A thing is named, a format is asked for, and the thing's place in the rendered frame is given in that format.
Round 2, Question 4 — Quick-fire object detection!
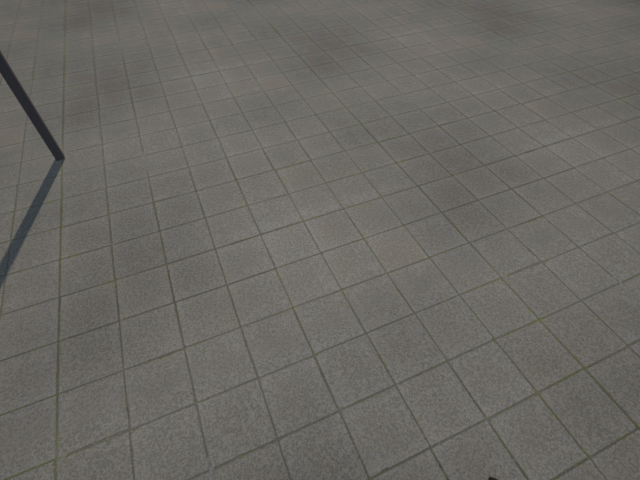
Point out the table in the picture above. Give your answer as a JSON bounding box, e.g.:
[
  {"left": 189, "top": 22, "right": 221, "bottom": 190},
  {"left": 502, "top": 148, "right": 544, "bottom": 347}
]
[{"left": 0, "top": 51, "right": 65, "bottom": 161}]

